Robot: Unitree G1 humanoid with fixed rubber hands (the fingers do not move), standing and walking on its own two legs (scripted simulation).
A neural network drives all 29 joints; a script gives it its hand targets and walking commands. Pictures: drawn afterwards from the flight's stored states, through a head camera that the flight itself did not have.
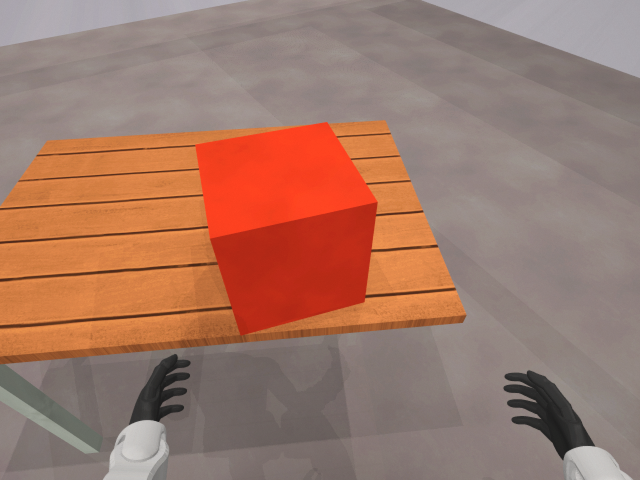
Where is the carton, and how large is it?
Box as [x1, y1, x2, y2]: [195, 122, 377, 335]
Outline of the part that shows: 326,122 195,144 210,240 241,335 364,301 377,202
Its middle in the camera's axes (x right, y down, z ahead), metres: -0.06 -0.03 +0.67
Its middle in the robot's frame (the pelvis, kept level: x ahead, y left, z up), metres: +0.52 +0.09 +0.00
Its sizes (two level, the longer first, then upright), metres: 0.230 0.227 0.243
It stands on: a table, 0.64 m high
